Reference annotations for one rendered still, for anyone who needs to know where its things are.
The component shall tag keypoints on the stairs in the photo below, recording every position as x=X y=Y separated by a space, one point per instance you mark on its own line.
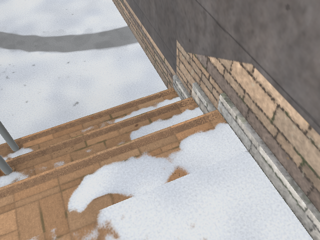
x=85 y=136

